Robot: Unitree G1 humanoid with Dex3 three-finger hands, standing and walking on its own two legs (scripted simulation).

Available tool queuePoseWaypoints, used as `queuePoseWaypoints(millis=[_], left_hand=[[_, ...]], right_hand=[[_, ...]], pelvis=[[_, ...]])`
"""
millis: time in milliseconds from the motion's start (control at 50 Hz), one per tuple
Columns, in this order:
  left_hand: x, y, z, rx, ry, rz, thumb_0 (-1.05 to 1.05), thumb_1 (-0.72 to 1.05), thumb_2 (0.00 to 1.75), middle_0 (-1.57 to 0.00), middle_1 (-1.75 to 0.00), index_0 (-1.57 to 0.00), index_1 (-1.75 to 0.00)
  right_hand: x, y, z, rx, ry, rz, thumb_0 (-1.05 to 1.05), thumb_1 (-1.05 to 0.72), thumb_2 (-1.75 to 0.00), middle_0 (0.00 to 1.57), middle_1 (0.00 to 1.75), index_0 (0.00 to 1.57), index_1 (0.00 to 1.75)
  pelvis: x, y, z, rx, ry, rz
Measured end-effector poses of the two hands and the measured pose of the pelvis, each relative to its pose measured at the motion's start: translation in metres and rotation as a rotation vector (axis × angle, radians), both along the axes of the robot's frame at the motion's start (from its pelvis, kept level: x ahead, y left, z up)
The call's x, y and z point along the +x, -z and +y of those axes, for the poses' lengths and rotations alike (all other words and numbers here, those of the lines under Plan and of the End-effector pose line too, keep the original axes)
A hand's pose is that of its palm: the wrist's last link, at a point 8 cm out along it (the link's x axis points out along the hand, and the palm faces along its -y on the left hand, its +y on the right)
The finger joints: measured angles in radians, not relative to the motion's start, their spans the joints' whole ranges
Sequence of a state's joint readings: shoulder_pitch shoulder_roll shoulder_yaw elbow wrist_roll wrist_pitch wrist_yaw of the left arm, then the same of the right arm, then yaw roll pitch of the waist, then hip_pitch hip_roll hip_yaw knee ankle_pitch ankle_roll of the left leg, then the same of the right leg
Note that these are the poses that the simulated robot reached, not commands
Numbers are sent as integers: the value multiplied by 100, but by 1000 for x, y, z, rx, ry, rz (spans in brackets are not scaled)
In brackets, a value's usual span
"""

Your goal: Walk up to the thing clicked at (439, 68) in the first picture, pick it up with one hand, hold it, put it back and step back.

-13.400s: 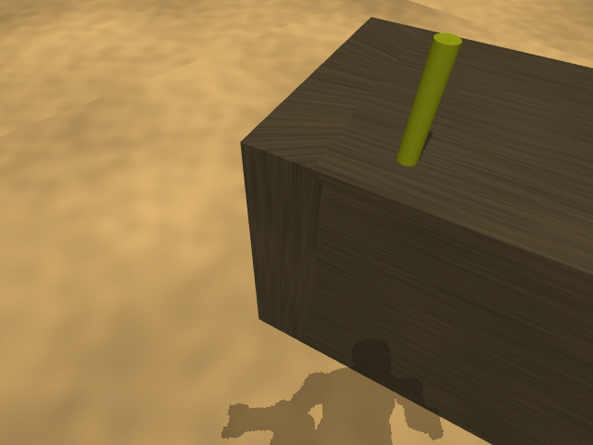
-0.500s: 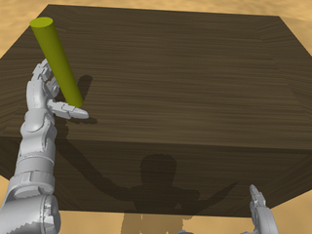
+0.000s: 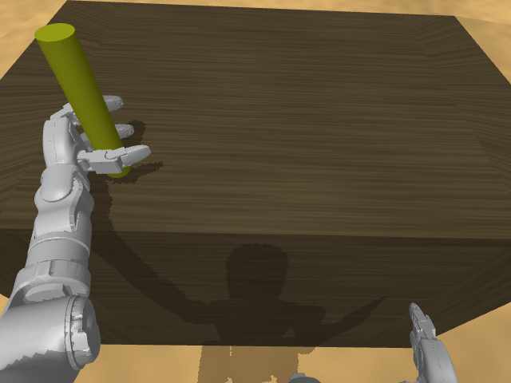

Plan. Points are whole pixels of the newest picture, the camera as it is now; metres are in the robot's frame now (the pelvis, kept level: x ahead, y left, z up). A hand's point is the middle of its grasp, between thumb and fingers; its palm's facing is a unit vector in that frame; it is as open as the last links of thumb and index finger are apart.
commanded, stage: close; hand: left
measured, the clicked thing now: (93, 114) +0.45 +0.21 +0.18
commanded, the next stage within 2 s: settle in 0.14 s
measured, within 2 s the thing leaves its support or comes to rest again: leaves its support in 0.48 s
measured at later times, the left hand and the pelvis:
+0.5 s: hand (101, 143) +0.44 +0.21 +0.13, palm faces +0.20 -0.98 -0.01, open 5.3 cm; pelvis +0.01 +0.00 +0.00, yaw +1 degrees
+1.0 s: hand (92, 127) +0.43 +0.20 +0.18, palm faces +0.20 -0.98 +0.00, open 5.2 cm; pelvis -0.01 -0.01 +0.01, yaw +1 degrees
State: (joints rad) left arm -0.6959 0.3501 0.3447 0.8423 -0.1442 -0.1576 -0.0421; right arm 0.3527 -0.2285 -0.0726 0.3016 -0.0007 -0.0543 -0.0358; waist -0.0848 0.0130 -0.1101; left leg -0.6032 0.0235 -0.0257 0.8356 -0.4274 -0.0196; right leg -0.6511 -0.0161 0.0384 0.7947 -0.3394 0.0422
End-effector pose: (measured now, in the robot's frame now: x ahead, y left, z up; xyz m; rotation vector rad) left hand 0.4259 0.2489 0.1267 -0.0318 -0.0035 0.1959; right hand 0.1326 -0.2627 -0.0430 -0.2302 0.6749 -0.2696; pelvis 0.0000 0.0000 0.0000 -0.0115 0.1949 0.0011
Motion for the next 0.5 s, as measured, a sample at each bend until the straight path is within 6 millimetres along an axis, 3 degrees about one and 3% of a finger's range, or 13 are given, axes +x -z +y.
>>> queuePoseWaypoints(millis=[160,320,500], left_hand=[[-10,16,11,11,-18,14,-1,-4,66,-109,-89,-111,-88],[-16,13,8,31,18,10,0,-5,87,-105,-101,-107,-101],[-15,-7,6,40,-6,-7,-1,14,118,-103,-118,-102,-119]], right_hand=[[10,2,1,13,-13,8,-1,51,-5,6,5,6,5],[18,0,2,9,-25,6,-1,51,-5,6,5,6,5],[24,-3,1,14,-10,-22,-1,53,-5,6,5,6,5]], pelvis=[[4,1,-2,2,-3,8],[11,0,-2,-2,-8,4],[12,-2,-1,0,-10,-25]])
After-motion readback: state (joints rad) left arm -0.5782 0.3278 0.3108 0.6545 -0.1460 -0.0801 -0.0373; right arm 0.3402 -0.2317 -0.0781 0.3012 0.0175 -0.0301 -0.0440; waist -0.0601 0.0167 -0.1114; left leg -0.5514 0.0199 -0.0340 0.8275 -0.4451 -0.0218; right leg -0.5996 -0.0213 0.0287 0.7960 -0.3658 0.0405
